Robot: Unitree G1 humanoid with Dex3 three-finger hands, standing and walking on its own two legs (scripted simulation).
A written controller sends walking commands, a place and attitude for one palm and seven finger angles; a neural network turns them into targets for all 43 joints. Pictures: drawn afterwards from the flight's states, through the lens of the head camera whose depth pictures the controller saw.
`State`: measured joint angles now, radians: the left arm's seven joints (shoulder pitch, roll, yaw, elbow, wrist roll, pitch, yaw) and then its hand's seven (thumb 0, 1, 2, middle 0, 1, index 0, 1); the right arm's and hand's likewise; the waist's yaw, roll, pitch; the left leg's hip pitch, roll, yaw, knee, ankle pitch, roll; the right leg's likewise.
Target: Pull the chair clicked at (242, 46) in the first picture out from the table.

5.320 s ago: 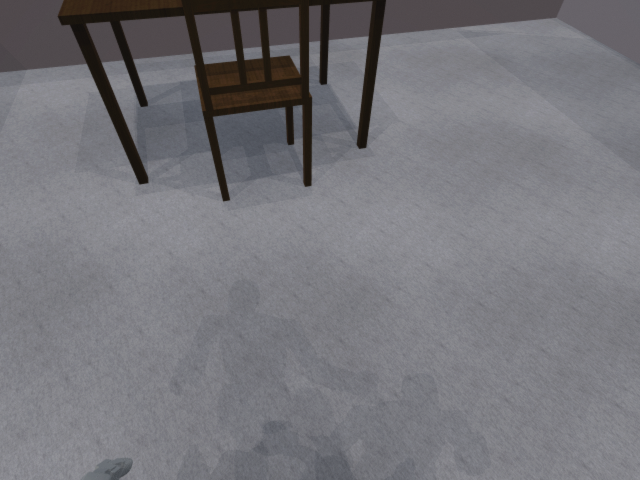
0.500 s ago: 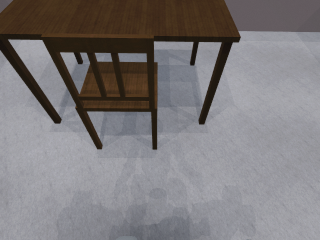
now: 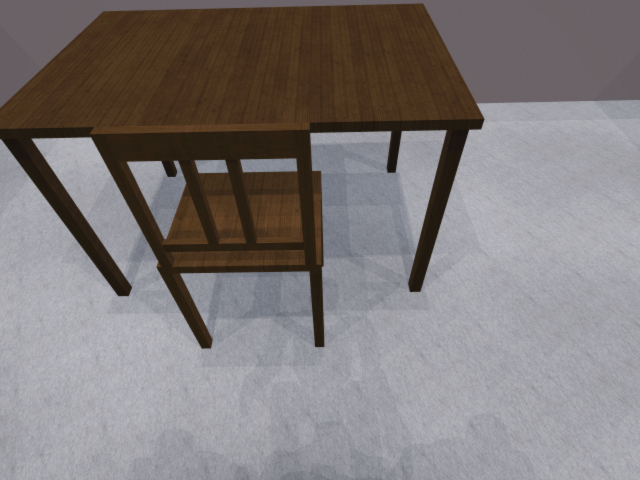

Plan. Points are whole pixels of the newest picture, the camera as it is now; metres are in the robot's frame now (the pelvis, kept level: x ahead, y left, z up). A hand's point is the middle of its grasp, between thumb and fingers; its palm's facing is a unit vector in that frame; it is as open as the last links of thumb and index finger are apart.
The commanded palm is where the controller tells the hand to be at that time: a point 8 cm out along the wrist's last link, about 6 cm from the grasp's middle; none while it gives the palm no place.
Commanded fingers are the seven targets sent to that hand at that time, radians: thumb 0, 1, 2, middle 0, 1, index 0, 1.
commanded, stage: take the last steps up to it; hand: left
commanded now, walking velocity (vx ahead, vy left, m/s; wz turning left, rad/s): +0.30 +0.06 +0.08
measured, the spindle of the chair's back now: (201, 203) +0.66 +0.29 -0.09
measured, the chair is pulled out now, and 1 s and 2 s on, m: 0.00 0.00 0.00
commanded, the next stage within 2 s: come to a stop and stand still in 0.50 s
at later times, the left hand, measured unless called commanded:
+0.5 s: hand out of the picture +0.08 +0.22 -0.18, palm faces +0.14 -0.98 -0.14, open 7.3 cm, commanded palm none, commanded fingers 0.00 0.90 0.90 -0.20 -0.30 -0.20 -0.30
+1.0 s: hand (190, 384) +0.29 +0.24 -0.16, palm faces +0.03 -0.97 -0.25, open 7.3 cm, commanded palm none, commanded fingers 0.00 0.90 0.90 -0.20 -0.30 -0.20 -0.30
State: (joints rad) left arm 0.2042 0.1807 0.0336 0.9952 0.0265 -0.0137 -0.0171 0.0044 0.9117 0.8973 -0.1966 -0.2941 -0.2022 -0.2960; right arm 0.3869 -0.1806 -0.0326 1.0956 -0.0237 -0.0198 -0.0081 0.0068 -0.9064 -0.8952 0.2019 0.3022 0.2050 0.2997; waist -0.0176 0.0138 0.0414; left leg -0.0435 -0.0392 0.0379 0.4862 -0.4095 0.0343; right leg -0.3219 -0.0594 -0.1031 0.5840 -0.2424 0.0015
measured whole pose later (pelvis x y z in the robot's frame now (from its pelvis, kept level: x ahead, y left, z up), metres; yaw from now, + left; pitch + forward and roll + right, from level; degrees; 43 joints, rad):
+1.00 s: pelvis +0.22 +0.05 +0.01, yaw +2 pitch -1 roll +1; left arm 0.14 0.15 0.03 1.03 0.02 0.01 0.05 0.00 0.91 0.90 -0.20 -0.29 -0.20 -0.30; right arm 0.20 -0.15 -0.06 1.08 0.00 0.05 -0.03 0.01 -0.91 -0.90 0.20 0.30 0.20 0.30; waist -0.02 0.02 0.11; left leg -0.32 0.00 0.03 0.95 -0.54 -0.03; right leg -0.30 -0.03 -0.08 0.53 -0.21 -0.05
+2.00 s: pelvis +0.19 +0.09 +0.01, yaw -1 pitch -1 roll +0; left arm 0.31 0.15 -0.01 1.09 0.01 -0.03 0.04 0.01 0.92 0.90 -0.20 -0.29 -0.20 -0.30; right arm 0.28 -0.15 0.01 1.11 -0.02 -0.02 -0.03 0.02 -0.93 -0.90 0.20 0.30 0.20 0.30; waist -0.01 -0.01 0.01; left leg -0.17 0.01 0.05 0.50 -0.32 0.01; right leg -0.15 0.02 -0.03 0.49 -0.33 -0.03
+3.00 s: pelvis +0.19 +0.11 +0.01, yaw -1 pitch -1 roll +0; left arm 0.32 0.15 -0.01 1.12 0.01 -0.01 0.04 0.00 0.91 0.90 -0.20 -0.29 -0.20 -0.30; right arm 0.29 -0.14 0.02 1.15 -0.01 -0.03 -0.03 0.01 -0.91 -0.90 0.20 0.30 0.20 0.30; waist 0.00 -0.02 0.02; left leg -0.11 -0.03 0.08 0.41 -0.28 0.05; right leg -0.11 -0.03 -0.01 0.43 -0.30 0.02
